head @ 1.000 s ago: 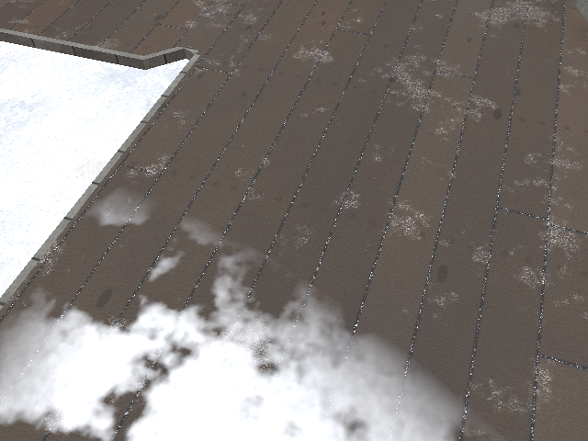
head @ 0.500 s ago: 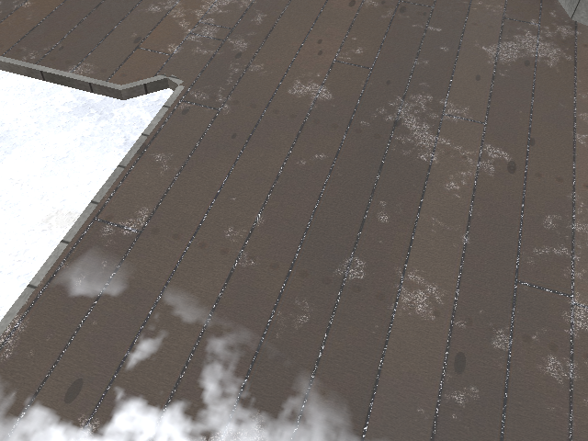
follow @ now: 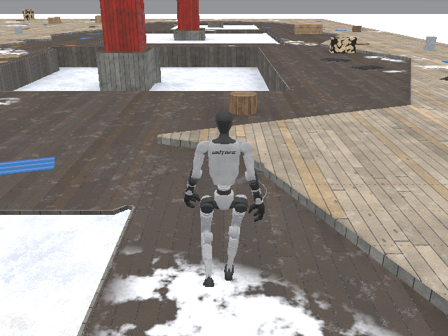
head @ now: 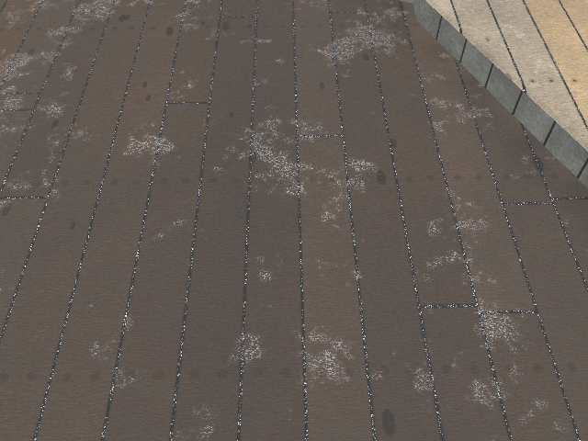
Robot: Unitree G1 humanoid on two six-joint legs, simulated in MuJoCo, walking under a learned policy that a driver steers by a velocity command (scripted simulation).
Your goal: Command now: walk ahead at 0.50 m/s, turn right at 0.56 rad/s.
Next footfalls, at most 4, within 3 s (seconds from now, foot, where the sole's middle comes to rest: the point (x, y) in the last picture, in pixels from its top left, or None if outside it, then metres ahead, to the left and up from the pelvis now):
0.46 left None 0.42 0.07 -0.76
0.92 right None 0.24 -0.10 -0.76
1.34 left None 0.34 0.07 -0.76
1.72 right None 0.35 -0.24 -0.76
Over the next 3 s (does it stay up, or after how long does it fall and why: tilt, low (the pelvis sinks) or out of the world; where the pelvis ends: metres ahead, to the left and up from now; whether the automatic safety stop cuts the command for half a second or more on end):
stays up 0.93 -0.36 0.03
